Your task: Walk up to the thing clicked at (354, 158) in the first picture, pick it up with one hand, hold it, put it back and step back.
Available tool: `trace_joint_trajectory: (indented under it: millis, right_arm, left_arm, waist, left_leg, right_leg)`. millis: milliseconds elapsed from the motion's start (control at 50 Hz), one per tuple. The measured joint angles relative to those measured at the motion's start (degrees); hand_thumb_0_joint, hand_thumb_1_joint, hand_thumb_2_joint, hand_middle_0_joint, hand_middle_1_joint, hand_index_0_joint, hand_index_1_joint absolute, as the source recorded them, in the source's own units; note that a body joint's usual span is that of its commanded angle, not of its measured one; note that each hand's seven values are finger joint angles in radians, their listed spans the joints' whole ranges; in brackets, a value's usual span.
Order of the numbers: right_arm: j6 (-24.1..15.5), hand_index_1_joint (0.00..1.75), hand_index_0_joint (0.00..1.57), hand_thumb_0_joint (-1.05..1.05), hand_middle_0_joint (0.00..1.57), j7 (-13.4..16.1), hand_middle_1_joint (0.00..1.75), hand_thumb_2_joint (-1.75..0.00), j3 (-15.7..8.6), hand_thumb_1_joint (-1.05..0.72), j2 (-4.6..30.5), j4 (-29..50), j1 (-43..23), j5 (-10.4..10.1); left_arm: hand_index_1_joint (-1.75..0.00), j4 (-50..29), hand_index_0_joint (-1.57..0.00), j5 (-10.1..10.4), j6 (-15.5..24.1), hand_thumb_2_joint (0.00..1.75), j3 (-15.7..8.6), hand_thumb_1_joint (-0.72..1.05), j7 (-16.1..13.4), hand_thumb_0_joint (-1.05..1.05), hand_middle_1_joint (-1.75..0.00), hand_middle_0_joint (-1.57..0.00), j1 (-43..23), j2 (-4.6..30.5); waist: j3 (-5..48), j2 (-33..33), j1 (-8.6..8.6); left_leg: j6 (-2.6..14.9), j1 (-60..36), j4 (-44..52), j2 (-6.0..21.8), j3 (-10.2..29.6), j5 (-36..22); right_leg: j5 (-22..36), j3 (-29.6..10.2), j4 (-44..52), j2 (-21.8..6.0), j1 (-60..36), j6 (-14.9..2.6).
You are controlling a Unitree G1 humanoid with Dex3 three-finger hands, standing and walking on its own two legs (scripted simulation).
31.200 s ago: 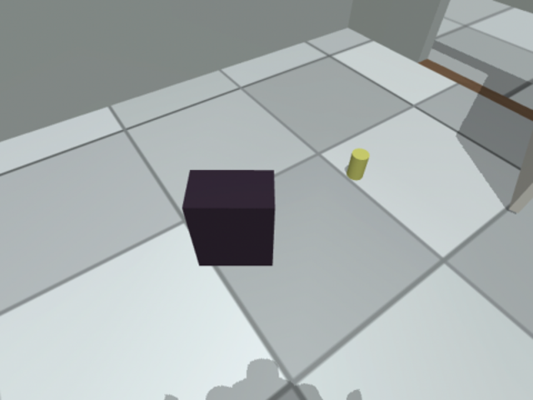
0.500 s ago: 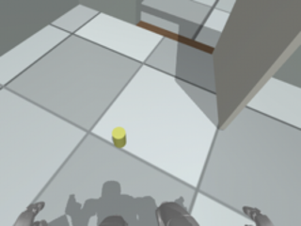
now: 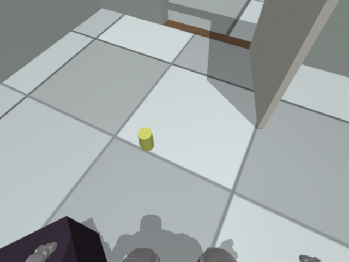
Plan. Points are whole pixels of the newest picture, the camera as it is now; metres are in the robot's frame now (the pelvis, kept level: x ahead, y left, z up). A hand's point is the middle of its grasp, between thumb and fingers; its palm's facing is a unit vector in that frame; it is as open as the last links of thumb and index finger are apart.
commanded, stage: step back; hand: left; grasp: from the side
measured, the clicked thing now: (146, 139) +0.81 +0.18 -0.69
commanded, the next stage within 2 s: stand in 1.58 s
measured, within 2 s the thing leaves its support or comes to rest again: neither
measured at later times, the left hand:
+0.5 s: hand out of the picture -0.11 +0.23 -0.14, palm faces -0.02 -0.91 -0.42, open 7.4 cm
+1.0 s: hand out of the picture -0.24 +0.23 -0.14, palm faces +0.09 -0.92 -0.38, open 7.4 cm
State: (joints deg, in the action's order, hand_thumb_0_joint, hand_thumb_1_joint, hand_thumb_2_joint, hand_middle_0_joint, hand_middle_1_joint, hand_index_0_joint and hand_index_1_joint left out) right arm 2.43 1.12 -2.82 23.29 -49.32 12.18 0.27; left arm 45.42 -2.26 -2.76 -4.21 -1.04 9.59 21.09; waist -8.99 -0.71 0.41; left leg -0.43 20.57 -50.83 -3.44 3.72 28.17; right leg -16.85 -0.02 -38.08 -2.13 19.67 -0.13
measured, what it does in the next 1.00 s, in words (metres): walks backwards: left foot, then right foot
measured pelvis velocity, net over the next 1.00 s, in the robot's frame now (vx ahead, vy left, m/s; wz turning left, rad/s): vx -0.26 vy -0.05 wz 0.05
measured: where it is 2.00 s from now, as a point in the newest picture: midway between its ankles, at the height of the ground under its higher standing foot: outside the picture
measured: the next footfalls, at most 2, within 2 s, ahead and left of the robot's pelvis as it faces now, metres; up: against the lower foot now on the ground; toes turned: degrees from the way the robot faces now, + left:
left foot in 0.04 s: +0.01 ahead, +0.12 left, +0.00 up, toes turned -1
right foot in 0.38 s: -0.15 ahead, -0.13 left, +0.00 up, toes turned +2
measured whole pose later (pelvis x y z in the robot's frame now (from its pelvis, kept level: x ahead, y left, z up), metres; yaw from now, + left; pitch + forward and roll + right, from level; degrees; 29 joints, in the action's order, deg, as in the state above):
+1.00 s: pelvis -0.26 -0.05 +0.01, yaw +3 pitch -4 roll +0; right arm 1.3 -1.3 -2.3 20.3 -56.6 11.2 1.8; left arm 57.7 -2.1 1.0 -4.1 0.8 15.0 20.8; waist -2.1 -1.5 1.8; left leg 0.3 16.7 -42.9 0.3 3.6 26.6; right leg -16.2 1.6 -33.7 1.1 14.9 -2.5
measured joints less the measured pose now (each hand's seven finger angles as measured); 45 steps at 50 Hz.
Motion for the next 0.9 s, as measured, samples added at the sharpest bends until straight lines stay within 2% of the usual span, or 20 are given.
trace_joint_trajectory:
  millis: [40,80,140,180,220,260,320,360,400,420,460,500,560,600,680,720,740,800,860,900]
  right_arm:
    - [-0.38,0.30,0.20,0.01,0.20,-0.22,0.30,-0.90,-0.01,-0.90,-0.33,-0.38,0.49,0.27]
    - [-0.59,0.30,0.20,0.01,0.20,-0.35,0.30,-0.90,-0.08,-0.91,-1.77,-1.20,-0.18,0.86]
    - [-0.84,0.30,0.20,0.01,0.21,-1.07,0.30,-0.89,0.74,-0.90,-2.56,-1.13,-0.76,1.12]
    - [-0.92,0.30,0.20,0.01,0.21,-0.90,0.30,-0.89,1.18,-0.90,-3.02,-0.92,-1.31,1.36]
    - [-0.85,0.30,0.20,0.01,0.21,-0.70,0.30,-0.89,1.20,-0.90,-2.95,-0.39,-2.22,1.51]
    - [-0.79,0.30,0.21,0.01,0.21,-0.60,0.30,-0.89,0.98,-0.90,-2.68,0.56,-3.41,1.72]
    - [-0.94,0.30,0.21,0.01,0.21,-0.60,0.30,-0.89,0.74,-0.90,-1.94,2.37,-5.04,1.71]
    - [-0.58,0.30,0.20,0.01,0.21,-0.74,0.30,-0.89,0.74,-0.90,-1.11,3.18,-5.98,1.39]
    - [0.11,0.30,0.20,0.01,0.21,-0.77,0.30,-0.89,0.45,-0.90,0.28,3.02,-7.17,0.88]
    - [0.48,0.30,0.20,0.01,0.21,-0.48,0.30,-0.89,0.10,-0.90,0.54,2.57,-7.27,0.61]
    - [1.27,0.30,0.20,0.01,0.20,0.06,0.30,-0.89,-0.26,-0.90,0.11,1.53,-6.53,0.26]
    - [1.33,0.30,0.20,0.01,0.20,0.12,0.30,-0.89,-0.19,-0.90,0.30,0.97,-5.48,-0.05]
    - [0.60,0.30,0.20,0.01,0.20,0.05,0.30,-0.90,-0.11,-0.91,0.63,0.20,-3.49,0.03]
    - [0.45,0.30,0.20,0.01,0.20,-0.15,0.30,-0.90,-0.06,-0.91,0.65,-0.77,-2.03,0.32]
    - [0.33,0.30,0.20,0.01,0.20,-0.92,0.30,-0.90,-0.09,-0.91,-0.11,-3.65,0.07,1.04]
    - [-0.38,0.30,0.20,0.01,0.20,-1.27,0.30,-0.90,-0.33,-0.91,-0.88,-5.22,0.39,1.11]
    - [-0.68,0.30,0.20,0.01,0.20,-1.40,0.30,-0.90,-0.42,-0.91,-1.61,-5.96,0.20,1.35]
    - [-1.38,0.30,0.20,0.01,0.20,-2.06,0.30,-0.89,0.15,-0.90,-2.52,-6.89,0.76,1.57]
    - [-2.19,0.30,0.20,0.01,0.21,-2.19,0.30,-0.89,0.90,-0.90,-3.54,-7.21,0.52,1.82]
    - [-2.14,0.30,0.20,0.01,0.21,-2.47,0.30,-0.89,1.05,-0.90,-3.73,-7.25,-0.10,1.88]
  left_arm:
    - [-0.30,-1.19,-0.21,0.56,-0.16,0.89,0.21,0.90,-0.02,0.01,-0.30,-0.21,-1.56,0.70]
    - [-0.30,-1.45,-0.21,1.07,-0.64,0.89,0.11,0.90,-0.06,0.01,-0.30,-0.21,-3.55,1.69]
    - [-0.30,-0.35,-0.21,1.55,-1.52,0.89,-0.11,0.91,-0.49,0.01,-0.30,-0.21,-4.42,1.56]
    - [-0.30,0.32,-0.21,1.99,-1.67,0.89,-0.18,0.91,-0.44,0.01,-0.30,-0.20,-4.21,1.70]
    - [-0.30,0.71,-0.21,2.04,-1.38,0.89,-0.20,0.91,-0.16,0.01,-0.30,-0.20,-3.45,1.64]
    - [-0.30,1.13,-0.21,1.81,-1.11,0.89,-0.20,0.91,0.15,0.01,-0.30,-0.20,-2.45,1.55]
    - [-0.30,2.15,-0.21,1.52,-0.83,0.89,-0.09,0.91,0.51,0.01,-0.30,-0.20,-1.29,1.55]
    - [-0.30,3.04,-0.21,1.39,-0.38,0.89,-0.01,0.91,0.71,0.01,-0.30,-0.21,-0.66,1.55]
    - [-0.30,4.36,-0.21,0.87,0.22,0.89,-0.06,0.91,0.72,0.01,-0.30,-0.20,-0.36,0.48]
    - [-0.30,4.71,-0.21,0.62,0.19,0.89,0.11,0.91,0.96,0.01,-0.30,-0.20,-0.05,-0.05]
    - [-0.30,4.74,-0.21,0.37,0.18,0.89,0.41,0.91,1.16,0.01,-0.30,-0.21,1.37,-0.26]
    - [-0.30,5.10,-0.21,0.21,0.23,0.89,0.62,0.91,0.87,0.01,-0.30,-0.21,2.50,-0.64]
    - [-0.30,5.31,-0.21,-0.26,0.56,0.89,0.42,0.90,0.51,0.01,-0.30,-0.21,3.04,-0.80]
    - [-0.30,4.88,-0.21,-0.48,1.13,0.89,0.24,0.90,0.45,0.01,-0.30,-0.21,3.04,-0.58]
    - [-0.30,4.21,-0.21,-0.38,1.98,0.89,-0.05,0.90,0.67,0.01,-0.30,-0.21,2.66,0.52]
    - [-0.30,4.60,-0.21,-0.09,1.80,0.89,0.02,0.90,0.85,0.01,-0.30,-0.21,2.27,1.32]
    - [-0.30,5.06,-0.21,0.04,1.62,0.89,0.00,0.90,0.84,0.01,-0.30,-0.21,2.19,1.71]
    - [-0.30,7.78,-0.21,0.82,1.06,0.89,0.25,0.91,1.23,0.01,-0.30,-0.21,3.16,1.51]
    - [-0.30,9.53,-0.21,1.37,1.46,0.89,0.12,0.91,1.97,0.01,-0.30,-0.20,4.05,1.89]
    - [-0.30,10.55,-0.21,1.39,2.25,0.89,-0.04,0.91,2.22,0.01,-0.30,-0.20,4.80,1.86]
  waist:
    - [-0.47,0.31,-0.53]
    - [-2.06,3.06,-0.06]
    - [-2.08,2.68,-0.82]
    - [-1.45,2.80,-0.93]
    - [-0.92,2.45,-0.73]
    - [-0.68,2.04,-0.48]
    - [-0.64,1.48,-0.06]
    - [-0.42,1.02,0.35]
    - [-0.87,-1.81,0.20]
    - [-0.92,-2.71,-0.14]
    - [0.05,-1.20,1.26]
    - [0.71,-0.57,1.82]
    - [1.38,-0.74,1.71]
    - [1.73,-1.09,1.68]
    - [2.66,-0.92,1.64]
    - [2.84,0.13,1.52]
    - [2.49,1.47,1.83]
    - [4.72,1.28,0.99]
    - [5.77,1.62,0.52]
    - [6.27,1.59,0.66]
  left_leg:
    - [0.56,-4.77,10.85,1.34,-1.84,-5.44]
    - [1.36,-5.19,12.70,-0.02,-3.23,-8.23]
    - [1.76,-3.24,11.85,1.45,-2.37,-9.42]
    - [1.56,-2.58,13.48,2.42,-2.23,-11.43]
    - [1.58,-1.56,14.61,3.52,-2.34,-13.19]
    - [1.62,-0.32,15.19,4.53,-2.66,-14.67]
    - [0.98,2.09,14.94,5.79,-3.25,-16.54]
    - [0.01,4.26,13.74,6.52,-3.55,-17.40]
    - [-0.41,6.51,11.56,8.16,-1.96,-17.73]
    - [-0.03,7.59,9.55,7.12,0.19,-13.32]
    - [-0.09,9.98,-0.16,2.39,2.77,-3.63]
    - [0.10,11.16,-9.70,-1.21,4.47,-1.76]
    - [-0.31,9.28,-14.43,-2.51,4.27,-2.21]
    - [-0.65,5.93,-11.14,-1.52,3.19,-1.44]
    - [-0.20,-2.76,4.82,1.57,-0.48,1.57]
    - [0.48,-7.28,14.88,1.77,-1.99,-4.97]
    - [0.47,-8.15,16.52,0.94,-2.73,-8.71]
    - [1.86,-7.58,16.70,1.74,-2.81,-9.33]
    - [1.45,-7.76,18.01,2.77,-2.92,-10.93]
    - [0.75,-7.38,17.28,3.52,-3.24,-10.69]
  right_leg:
    - [-0.09,1.15,-2.33,-0.45,2.09,0.33]
    - [-0.55,-0.61,-5.51,-1.44,4.03,0.11]
    - [-12.46,-5.34,-18.44,4.35,7.15,-0.83]
    - [-13.42,-7.33,-26.65,7.10,8.22,-1.18]
    - [-13.29,-7.13,-29.62,7.77,7.39,-0.63]
    - [-13.58,-6.25,-27.11,7.06,4.80,0.29]
    - [-13.22,-4.27,-16.46,4.88,-0.62,0.87]
    - [-9.38,-2.61,-5.75,3.52,-5.02,0.36]
    - [-7.74,-0.74,-0.24,4.91,-7.02,-0.58]
    - [-7.22,0.14,-0.94,5.16,-6.40,-0.97]
    - [-6.22,-0.85,-2.23,3.57,-4.48,-1.66]
    - [-4.34,-1.39,-1.10,2.25,-3.79,-1.68]
    - [-2.09,-0.83,0.34,1.21,-2.71,-1.63]
    - [-1.18,0.16,0.65,0.89,-2.09,-1.67]
    - [-0.64,2.51,-0.49,-0.20,-0.71,-1.64]
    - [-0.78,2.96,-1.95,-1.32,0.08,-1.07]
    - [-0.95,2.10,-2.63,-2.07,0.19,-0.98]
    - [-8.63,0.27,-5.84,0.08,1.09,-0.79]
    - [-7.94,-0.17,-6.11,1.06,0.02,-0.90]
    - [-5.65,0.38,0.44,1.27,-3.26,-0.95]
